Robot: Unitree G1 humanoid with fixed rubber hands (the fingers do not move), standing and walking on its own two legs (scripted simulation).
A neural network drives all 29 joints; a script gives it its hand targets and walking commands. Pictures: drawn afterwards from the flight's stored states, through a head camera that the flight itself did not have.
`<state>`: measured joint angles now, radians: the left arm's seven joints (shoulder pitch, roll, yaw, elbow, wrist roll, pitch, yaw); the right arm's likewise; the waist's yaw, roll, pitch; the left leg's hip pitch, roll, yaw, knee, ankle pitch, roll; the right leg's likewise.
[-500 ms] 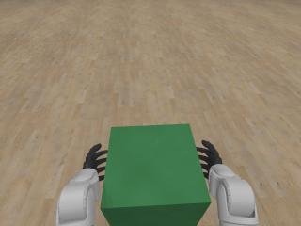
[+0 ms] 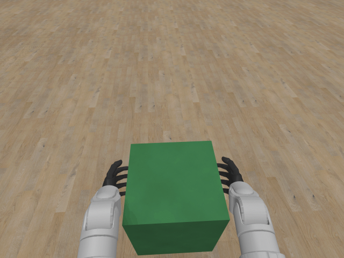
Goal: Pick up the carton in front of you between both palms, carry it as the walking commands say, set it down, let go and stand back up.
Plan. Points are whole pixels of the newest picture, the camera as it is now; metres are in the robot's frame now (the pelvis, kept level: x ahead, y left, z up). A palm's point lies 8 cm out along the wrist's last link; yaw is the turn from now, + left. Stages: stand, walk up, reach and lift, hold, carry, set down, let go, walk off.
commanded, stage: carry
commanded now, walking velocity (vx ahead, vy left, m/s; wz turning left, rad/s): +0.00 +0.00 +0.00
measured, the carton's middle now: (173, 200) +0.29 +0.00 -0.06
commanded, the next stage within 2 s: hold in 0.30 s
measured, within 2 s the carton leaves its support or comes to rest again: neither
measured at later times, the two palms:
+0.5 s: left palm (103, 198) +0.25 +0.16 +0.04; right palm (234, 191) +0.26 -0.14 +0.04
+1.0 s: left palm (101, 195) +0.27 +0.17 +0.02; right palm (224, 182) +0.29 -0.13 +0.02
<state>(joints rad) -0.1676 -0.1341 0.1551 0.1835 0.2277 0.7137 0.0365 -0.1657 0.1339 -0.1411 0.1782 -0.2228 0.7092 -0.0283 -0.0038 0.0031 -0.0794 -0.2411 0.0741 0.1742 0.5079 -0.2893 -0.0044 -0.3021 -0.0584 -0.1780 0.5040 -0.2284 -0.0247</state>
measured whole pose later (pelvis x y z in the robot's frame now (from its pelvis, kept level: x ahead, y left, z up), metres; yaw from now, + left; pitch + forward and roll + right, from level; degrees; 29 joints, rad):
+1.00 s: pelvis -0.05 +0.00 -0.01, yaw +4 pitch -6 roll +0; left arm -0.57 -0.17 0.52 0.62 0.44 0.56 -0.03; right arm -0.56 0.18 -0.49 0.58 -0.42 0.58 0.02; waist 0.00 0.01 0.09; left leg -0.24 -0.05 -0.09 0.63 -0.28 0.01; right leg -0.26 0.05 0.08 0.62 -0.24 -0.01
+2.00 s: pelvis -0.08 +0.00 -0.24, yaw +5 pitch +45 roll +0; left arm -0.98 0.03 0.37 0.72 0.12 0.23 0.09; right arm -0.95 0.00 -0.40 0.66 -0.14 0.23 -0.09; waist -0.01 0.00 -0.11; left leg -1.90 -0.13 -0.08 1.66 -0.54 -0.04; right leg -1.93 0.12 0.09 1.64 -0.50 0.05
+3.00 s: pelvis -0.09 +0.00 -0.39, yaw +5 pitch +39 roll -1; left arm -1.42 0.24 0.21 1.02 -0.01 0.20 0.14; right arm -1.35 -0.18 -0.34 0.92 -0.01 0.21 -0.13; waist -0.03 0.00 0.30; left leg -2.22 -0.15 -0.03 2.20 -0.66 -0.04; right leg -2.23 0.11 0.03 2.17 -0.61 0.06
